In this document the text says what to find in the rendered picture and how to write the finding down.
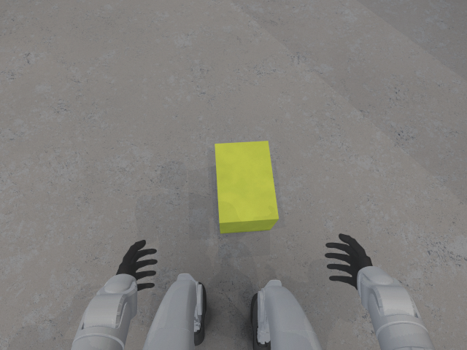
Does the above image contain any robot left hand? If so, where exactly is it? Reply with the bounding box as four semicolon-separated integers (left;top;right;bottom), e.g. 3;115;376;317
116;240;158;291

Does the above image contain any robot right foot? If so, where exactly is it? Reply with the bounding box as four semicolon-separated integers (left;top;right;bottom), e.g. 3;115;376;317
250;293;271;350

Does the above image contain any robot right hand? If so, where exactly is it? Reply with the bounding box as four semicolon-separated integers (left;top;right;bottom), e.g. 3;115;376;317
325;233;373;290

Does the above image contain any carton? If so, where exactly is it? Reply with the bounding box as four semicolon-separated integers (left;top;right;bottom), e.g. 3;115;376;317
215;141;279;234

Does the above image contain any robot right shin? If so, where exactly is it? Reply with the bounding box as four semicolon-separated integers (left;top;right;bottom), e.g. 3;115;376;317
257;280;282;343

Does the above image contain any robot right forearm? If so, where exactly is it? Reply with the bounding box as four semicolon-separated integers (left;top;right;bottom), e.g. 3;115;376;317
357;266;435;350

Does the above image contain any robot left forearm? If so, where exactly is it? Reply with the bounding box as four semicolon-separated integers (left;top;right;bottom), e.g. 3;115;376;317
71;273;137;350

